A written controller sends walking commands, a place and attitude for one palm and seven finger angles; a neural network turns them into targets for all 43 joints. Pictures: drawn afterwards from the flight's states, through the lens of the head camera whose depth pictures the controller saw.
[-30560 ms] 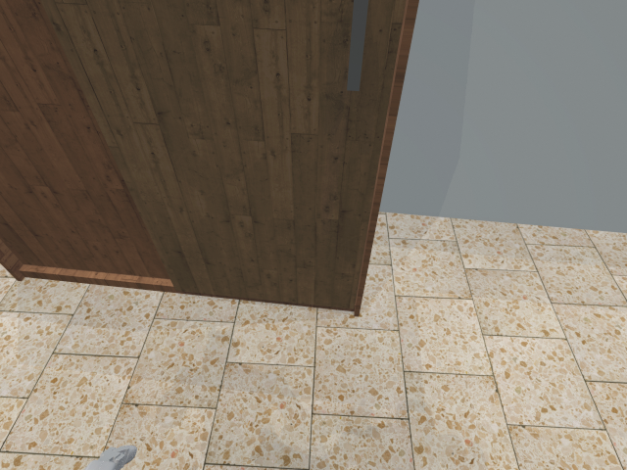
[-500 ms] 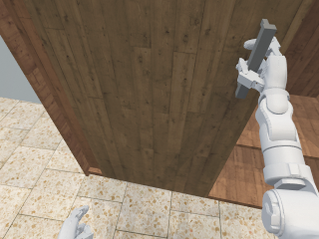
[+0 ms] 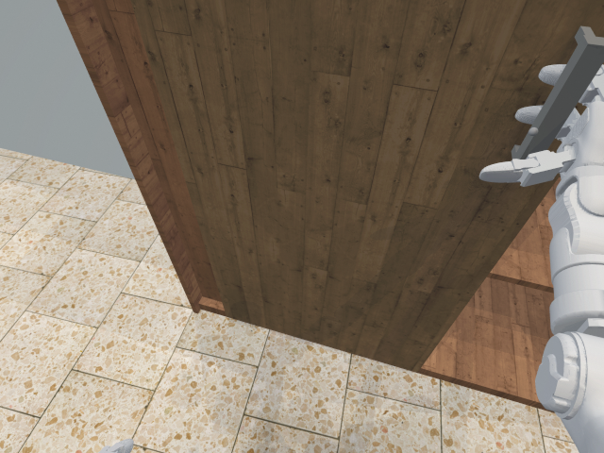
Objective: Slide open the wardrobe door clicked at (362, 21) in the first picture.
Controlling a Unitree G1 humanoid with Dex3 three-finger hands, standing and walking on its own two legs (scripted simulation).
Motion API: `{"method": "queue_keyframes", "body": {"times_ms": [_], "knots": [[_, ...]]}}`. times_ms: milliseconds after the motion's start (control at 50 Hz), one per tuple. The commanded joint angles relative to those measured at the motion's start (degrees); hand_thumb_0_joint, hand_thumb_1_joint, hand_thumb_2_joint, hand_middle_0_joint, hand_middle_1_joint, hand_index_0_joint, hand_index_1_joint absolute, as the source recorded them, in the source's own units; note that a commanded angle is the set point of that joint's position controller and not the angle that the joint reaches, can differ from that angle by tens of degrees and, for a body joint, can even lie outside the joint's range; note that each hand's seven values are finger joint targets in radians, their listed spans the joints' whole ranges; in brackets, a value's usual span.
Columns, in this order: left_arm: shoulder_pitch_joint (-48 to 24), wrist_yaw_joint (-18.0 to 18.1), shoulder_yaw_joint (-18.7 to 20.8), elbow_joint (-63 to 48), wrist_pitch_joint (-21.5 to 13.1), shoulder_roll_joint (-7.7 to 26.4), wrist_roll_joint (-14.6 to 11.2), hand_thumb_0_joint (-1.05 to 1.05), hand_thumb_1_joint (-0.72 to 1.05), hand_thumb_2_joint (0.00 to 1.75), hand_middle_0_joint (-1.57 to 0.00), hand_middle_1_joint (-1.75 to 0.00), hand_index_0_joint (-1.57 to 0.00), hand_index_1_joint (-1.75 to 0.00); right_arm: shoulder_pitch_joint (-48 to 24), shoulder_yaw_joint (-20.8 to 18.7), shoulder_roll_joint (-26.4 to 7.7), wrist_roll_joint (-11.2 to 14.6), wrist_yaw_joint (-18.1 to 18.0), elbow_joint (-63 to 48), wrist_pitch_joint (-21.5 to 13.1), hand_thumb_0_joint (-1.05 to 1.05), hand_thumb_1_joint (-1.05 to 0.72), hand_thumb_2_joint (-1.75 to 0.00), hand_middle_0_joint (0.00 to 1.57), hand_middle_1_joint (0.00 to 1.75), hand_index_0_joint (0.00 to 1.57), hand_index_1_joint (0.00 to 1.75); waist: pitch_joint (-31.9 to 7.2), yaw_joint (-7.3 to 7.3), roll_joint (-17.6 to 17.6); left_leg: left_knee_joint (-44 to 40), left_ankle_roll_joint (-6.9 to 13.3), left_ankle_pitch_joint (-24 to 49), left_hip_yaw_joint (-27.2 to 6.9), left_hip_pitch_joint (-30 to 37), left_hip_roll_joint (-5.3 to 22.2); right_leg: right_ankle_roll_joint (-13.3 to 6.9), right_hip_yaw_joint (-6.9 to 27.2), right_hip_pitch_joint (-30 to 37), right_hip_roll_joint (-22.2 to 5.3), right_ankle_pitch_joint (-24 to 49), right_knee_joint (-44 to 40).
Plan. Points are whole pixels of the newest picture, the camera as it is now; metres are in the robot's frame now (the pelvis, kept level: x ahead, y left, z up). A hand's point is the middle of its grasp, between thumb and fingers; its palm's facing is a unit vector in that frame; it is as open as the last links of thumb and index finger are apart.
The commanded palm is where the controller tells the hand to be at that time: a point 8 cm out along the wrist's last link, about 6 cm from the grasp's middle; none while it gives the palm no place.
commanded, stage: loosen the grip on the handle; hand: right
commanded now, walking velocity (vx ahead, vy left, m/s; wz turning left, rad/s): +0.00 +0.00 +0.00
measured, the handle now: (548, 109) +0.50 -0.25 +0.23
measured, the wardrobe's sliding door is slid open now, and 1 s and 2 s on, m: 0.52 0.52 0.52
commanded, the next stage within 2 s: slip the hand off the handle in 0.04 s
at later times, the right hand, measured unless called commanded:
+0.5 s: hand (552, 134) +0.45 -0.24 +0.23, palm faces +0.19 +0.98 -0.04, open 14.7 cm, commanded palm +0.41 -0.31 +0.22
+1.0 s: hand (593, 165) +0.41 -0.27 +0.22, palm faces +0.18 +0.98 -0.04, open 14.7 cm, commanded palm +0.36 -0.32 +0.22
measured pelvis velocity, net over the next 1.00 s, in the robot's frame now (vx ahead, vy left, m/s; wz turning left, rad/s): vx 0.04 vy -0.04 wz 0.00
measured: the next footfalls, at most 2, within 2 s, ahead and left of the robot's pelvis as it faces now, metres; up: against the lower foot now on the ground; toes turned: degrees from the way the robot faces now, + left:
none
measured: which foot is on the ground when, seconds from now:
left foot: down 0.00-1.00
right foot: down 0.00-1.00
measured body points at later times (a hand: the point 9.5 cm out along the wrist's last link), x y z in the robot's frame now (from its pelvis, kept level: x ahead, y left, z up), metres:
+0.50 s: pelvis +0.04 -0.03 +0.01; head +0.04 -0.03 +0.46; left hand +0.19 +0.21 -0.08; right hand +0.44 -0.29 +0.23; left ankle +0.05 +0.06 -0.73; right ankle +0.03 -0.11 -0.73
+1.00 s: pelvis +0.04 -0.04 +0.01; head +0.03 -0.04 +0.46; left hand +0.18 +0.20 -0.09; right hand +0.39 -0.32 +0.22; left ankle +0.05 +0.06 -0.73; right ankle +0.03 -0.11 -0.73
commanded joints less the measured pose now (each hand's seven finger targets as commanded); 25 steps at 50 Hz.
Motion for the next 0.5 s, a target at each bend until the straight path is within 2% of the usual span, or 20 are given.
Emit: {"method": "queue_keyframes", "body": {"times_ms": [0,40,60,100,120,140,180,200,220,240,260,280,300,340,380,400,420,460,480], "knots": [[-7.0,0.3,1.6,-9.9,-3.6,6.2,-0.1,0.0,0.9,0.9,-0.2,-0.3,-0.2,-0.3,-26.4,-0.5,-11.7,1.5,-1.3,-19.3,-2.9,0.0,0.55,-0.2,0.25,1.15,0.25,1.15,-12.8,-1.16,-1.0,-11.6,-3.4,-19.5,-15.9,10.6,9.7,-1.3,1.1,-2.1,0.3,-5.0,-3.6],[-6.8,0.8,1.6,-10.0,-3.2,6.5,-0.1,0.0,0.9,0.9,-0.2,-0.3,-0.2,-0.3,-24.2,-2.9,-14.1,1.9,-1.7,-21.0,-1.9,0.0,0.55,-0.2,0.25,1.15,0.25,1.15,-13.3,-1.46,2.3,-11.3,-3.7,-17.9,-15.3,12.0,9.3,-1.6,1.5,-1.7,0.0,-4.3,-4.3],[-6.9,1.0,1.5,-10.3,-3.3,6.4,0.0,0.0,0.9,0.9,-0.2,-0.3,-0.2,-0.3,-24.6,-1.7,-12.6,2.2,-1.8,-22.6,-1.5,0.0,0.55,-0.2,0.25,1.15,0.25,1.15,-13.4,-1.0,3.3,-11.3,-4.1,-16.3,-15.3,12.2,9.4,-1.6,1.5,-1.2,-0.1,-3.8,-4.5],[-6.9,1.2,1.5,-10.6,-3.5,6.3,0.1,0.0,0.9,0.9,-0.2,-0.3,-0.2,-0.3,-22.8,-1.5,-11.4,2.5,-1.8,-25.0,-0.6,0.0,0.55,-0.2,0.25,1.15,0.25,1.15,-14.0,-1.46,3.0,-10.7,-4.0,-13.1,-13.7,12.3,8.8,-1.8,1.4,0.9,-0.1,-2.5,-5.2],[-5.5,1.6,1.4,-9.4,-3.0,6.7,0.1,0.0,0.9,0.9,-0.2,-0.3,-0.2,-0.3,-21.4,-2.6,-13.3,2.1,-1.8,-19.9,0.3,0.0,0.55,-0.2,0.25,1.15,0.25,1.15,-11.3,-0.32,4.5,-10.5,-4.3,-12.9,-12.6,10.4,8.4,-2.0,1.4,-0.1,-0.2,-3.2,-5.1],[-5.2,1.7,1.0,-9.8,-2.9,6.8,0.2,0.0,0.9,0.9,-0.2,-0.3,-0.2,-0.3,-21.3,-2.8,-13.1,2.1,-1.8,-20.5,0.7,0.0,0.55,-0.2,0.25,1.15,0.25,1.15,-10.8,-0.36,4.6,-10.4,-4.4,-11.9,-12.1,10.0,8.0,-2.1,1.5,0.3,0.0,-2.8,-5.5],[-5.5,1.9,1.0,-10.5,-2.9,6.4,0.3,0.0,0.9,0.9,-0.2,-0.3,-0.2,-0.3,-21.0,-3.0,-13.1,1.9,-1.7,-24.2,1.3,0.0,0.55,-0.2,0.25,1.15,0.25,1.15,-14.0,-1.03,2.8,-8.7,-4.1,-5.7,-10.6,11.8,7.5,-2.2,1.4,2.9,0.2,0.6,-5.7],[-5.5,2.0,1.0,-11.0,-2.8,6.3,0.4,0.0,0.9,0.9,-0.2,-0.3,-0.2,-0.3,-19.4,-4.9,-14.4,1.9,-1.8,-25.9,1.7,0.0,0.55,-0.2,0.25,1.15,0.25,1.15,-16.8,-1.99,1.6,-7.3,-3.9,-1.2,-9.5,13.2,7.1,-2.2,1.3,4.5,0.3,3.2,-5.9],[-5.6,2.3,0.9,-11.2,-2.3,6.5,0.7,0.0,0.9,0.9,-0.2,-0.3,-0.2,-0.3,-17.2,-7.0,-16.4,2.0,-1.8,-26.5,2.6,0.0,0.55,-0.2,0.25,1.15,0.25,1.15,-17.9,-2.63,1.8,-6.0,-4.0,3.5,-8.8,14.5,7.0,-2.3,1.5,5.0,0.1,5.6,-5.6],[-5.6,2.5,0.4,-11.5,-2.0,6.1,0.6,0.0,0.9,0.9,-0.2,-0.3,-0.2,-0.3,-17.3,-7.2,-16.0,2.2,-1.7,-27.3,3.5,0.0,0.55,-0.2,0.25,1.15,0.25,1.15,-18.5,-2.51,1.0,-5.2,-4.0,8.0,-8.4,15.6,6.9,-2.2,1.3,5.5,0.4,7.9,-5.7],[-5.6,2.6,0.4,-11.8,-1.8,5.8,0.4,0.0,0.9,0.9,-0.2,-0.3,-0.2,-0.3,-16.1,-7.3,-15.4,2.5,-1.4,-28.1,4.3,0.0,0.55,-0.2,0.25,1.15,0.25,1.15,-18.8,-2.72,1.8,-4.7,-4.0,10.0,-7.4,16.0,6.6,-2.1,1.3,6.3,0.4,9.3,-5.9],[-5.8,2.7,0.1,-12.3,-1.6,5.5,0.4,0.0,0.9,0.9,-0.2,-0.3,-0.2,-0.3,-14.8,-6.4,-13.8,2.9,-0.9,-28.2,5.2,0.0,0.55,-0.2,0.25,1.15,0.25,1.15,-18.0,-2.89,1.3,-4.6,-3.9,11.1,-6.7,15.3,6.3,-2.0,1.3,7.0,0.3,10.0,-6.2],[-6.1,3.0,0.0,-12.6,-1.4,5.5,0.4,0.0,0.9,0.9,-0.2,-0.3,-0.2,-0.3,-12.8,-8.5,-15.2,3.5,-0.9,-27.9,6.1,0.0,0.55,-0.2,0.25,1.15,0.25,1.15,-17.3,-3.42,2.0,-4.7,-3.9,11.4,-6.4,15.1,6.2,-1.9,1.3,6.9,0.3,10.3,-6.1],[-6.6,3.2,-0.3,-13.1,-0.8,5.3,0.3,0.0,0.9,0.9,-0.2,-0.3,-0.2,-0.3,-11.5,-9.2,-15.8,3.5,-0.6,-29.4,7.2,0.0,0.55,-0.2,0.25,1.15,0.25,1.15,-16.6,-3.73,1.6,-4.2,-3.7,13.2,-5.7,15.0,5.9,-1.9,1.5,7.4,0.2,12.1,-6.2],[-7.3,3.4,-0.5,-13.9,-0.4,4.9,0.3,0.0,0.9,0.9,-0.2,-0.3,-0.2,-0.3,-9.8,-9.0,-15.1,3.4,-0.9,-30.5,8.3,0.0,0.55,-0.2,0.25,1.15,0.25,1.15,-15.6,-3.96,1.5,-4.3,-3.6,12.4,-5.0,14.1,5.7,-1.7,1.5,7.9,0.0,12.2,-6.5],[-7.5,3.4,-0.7,-14.2,-0.2,4.8,0.4,0.0,0.9,0.9,-0.2,-0.3,-0.2,-0.3,-10.5,-8.1,-14.3,3.2,-1.0,-31.7,8.5,0.0,0.55,-0.2,0.25,1.15,0.25,1.15,-15.7,-3.63,0.4,-4.2,-3.4,11.7,-4.8,13.3,5.6,-1.5,1.7,8.4,0.0,12.1,-6.6],[-7.7,3.4,-0.6,-14.4,0.1,4.7,0.5,0.0,0.9,0.9,-0.2,-0.3,-0.2,-0.3,-9.0,-9.5,-15.4,3.1,-1.4,-31.7,8.8,0.0,0.55,-0.2,0.25,1.15,0.25,1.15,-14.9,-4.06,1.8,-4.3,-3.3,11.9,-4.6,13.2,5.5,-1.7,1.9,8.3,-0.3,12.6,-6.4],[-7.9,3.4,-0.7,-14.8,0.5,4.7,0.6,0.0,0.9,0.9,-0.2,-0.3,-0.2,-0.3,-7.7,-10.6,-16.6,2.9,-1.8,-33.5,8.9,0.0,0.55,-0.2,0.25,1.15,0.25,1.15,-16.3,-4.54,1.0,-3.9,-3.1,12.2,-4.5,14.2,5.3,-1.4,1.9,8.6,-0.2,13.3,-6.7],[-8.1,3.5,-0.7,-15.2,0.6,4.5,0.6,0.0,0.9,0.9,-0.2,-0.3,-0.2,-0.3,-6.9,-10.5,-16.1,2.8,-1.7,-34.8,8.8,0.0,0.55,-0.2,0.25,1.15,0.25,1.15,-17.0,-4.61,1.2,-3.8,-3.1,12.9,-4.5,14.6,5.3,-1.4,1.8,9.2,-0.3,14.1,-6.8]]}}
